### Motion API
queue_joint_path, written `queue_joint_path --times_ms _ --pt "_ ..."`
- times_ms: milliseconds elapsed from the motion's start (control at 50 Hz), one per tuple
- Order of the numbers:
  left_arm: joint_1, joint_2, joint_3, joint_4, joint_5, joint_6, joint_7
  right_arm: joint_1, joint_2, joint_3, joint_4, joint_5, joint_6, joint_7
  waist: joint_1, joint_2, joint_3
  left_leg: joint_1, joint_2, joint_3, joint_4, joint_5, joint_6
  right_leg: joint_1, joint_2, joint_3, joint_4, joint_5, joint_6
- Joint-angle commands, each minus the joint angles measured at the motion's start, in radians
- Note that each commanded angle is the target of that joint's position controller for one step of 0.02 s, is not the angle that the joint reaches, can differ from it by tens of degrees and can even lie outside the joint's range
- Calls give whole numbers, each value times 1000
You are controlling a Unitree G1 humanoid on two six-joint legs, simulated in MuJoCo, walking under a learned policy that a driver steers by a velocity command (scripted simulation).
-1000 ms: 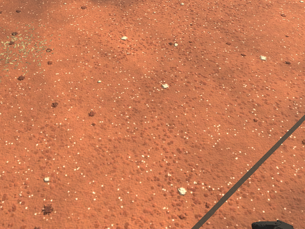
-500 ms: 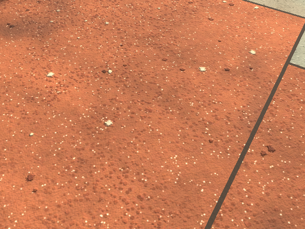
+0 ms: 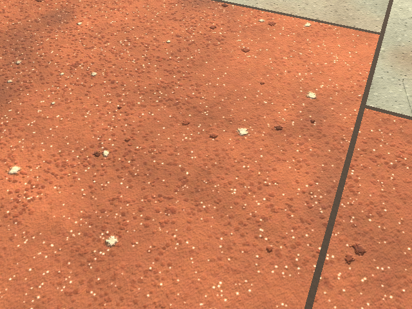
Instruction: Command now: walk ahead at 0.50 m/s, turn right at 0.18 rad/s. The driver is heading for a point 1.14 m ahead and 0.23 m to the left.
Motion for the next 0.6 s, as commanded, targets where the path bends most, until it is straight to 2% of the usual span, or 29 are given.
queue_joint_path --times_ms 20,60,80,100,120,140,160,180,200,220,240,260,300,340,400,460,520,560,600 --pt "81 149 26 -14 11 -10 13 -144 -74 -10 -106 7 -25 4 24 -108 23 -14 -42 36 -80 -4 36 62 -301 131 -1 554 -83" --pt "46 161 25 -14 17 -14 19 -87 -92 -16 -94 10 -30 2 -17 -121 22 86 -66 45 -136 -73 78 74 -321 100 34 673 -56" --pt "29 168 26 -13 20 -18 21 -18 -106 -24 -72 12 -32 -4 -49 -129 -6 185 -98 57 -151 -117 100 74 -318 76 96 816 -40" --pt "20 173 26 -9 24 -18 20 96 -124 -35 -34 14 -35 -13 -100 -119 -65 315 -135 74 -180 -144 124 78 -300 44 231 933 -26" --pt "11 168 22 -9 24 -19 18 251 -143 -46 14 7 -42 -24 -172 -85 -147 510 -120 53 -223 -116 157 11 -262 -4 426 889 -9" --pt "38 116 5 -41 8 -24 15 398 -220 -66 36 -14 -46 -35 -204 34 -265 772 95 -242 -234 -205 235 -216 -192 -57 731 578 20" --pt "130 73 1 -40 -2 -25 6 404 -288 -87 55 -8 -36 -24 -141 242 -310 921 290 -711 -355 -164 376 -524 -9 -107 1024 -221 59" --pt "60 131 7 -46 35 -25 9 315 -210 -72 47 30 -27 -9 -114 89 -201 834 246 -740 -404 -272 357 -624 -84 -21 1078 -201 42" --pt "-27 132 7 -66 33 -30 2 231 -160 -62 29 35 -25 -5 -98 12 -83 700 214 -576 -415 -262 337 -645 -136 -23 1045 -106 45" --pt "-83 118 1 -83 32 -35 -4 200 -128 -54 27 26 -27 -3 -90 -29 -37 614 160 -484 -437 -164 313 -628 -167 -33 988 -56 51" --pt "-97 111 -1 -93 37 -29 -8 204 -115 -49 38 26 -30 -7 -71 -20 -13 561 121 -421 -448 -64 294 -606 -187 -39 940 -42 64" --pt "-89 101 -5 -97 43 -17 -11 210 -107 -45 52 29 -35 -11 -50 -1 -23 524 85 -371 -460 5 278 -565 -199 -43 900 -36 82" --pt "-92 85 -12 -107 44 2 -15 246 -129 -52 69 37 -44 -13 -42 16 -41 500 63 -328 -471 94 288 -547 -200 -64 846 -43 114" --pt "-147 77 -17 -129 43 12 -16 270 -150 -61 76 38 -43 -17 -49 14 -25 466 43 -306 -499 54 295 -576 -208 -83 776 -10 143" --pt "-296 72 -23 -183 39 15 -18 323 -150 -65 87 38 -37 -19 -89 15 16 458 18 -304 -525 16 276 -634 -216 -98 621 110 175" --pt "-394 63 -31 -218 30 11 -22 373 -154 -71 94 36 -33 -21 -129 22 6 504 4 -306 -494 58 249 -632 -199 -98 499 208 181" --pt "-471 66 -36 -251 22 4 -22 411 -157 -75 96 27 -28 -26 -156 28 -1 561 11 -331 -436 151 240 -624 -174 -96 422 219 175" --pt "-485 77 -36 -267 18 -4 -20 408 -166 -79 88 20 -25 -32 -152 37 -6 585 25 -361 -389 201 227 -583 -159 -84 370 189 162" --pt "-412 102 -28 -256 15 -14 -15 357 -183 -86 67 17 -24 -38 -105 48 -20 550 29 -390 -334 225 195 -441 -141 -73 297 128 139"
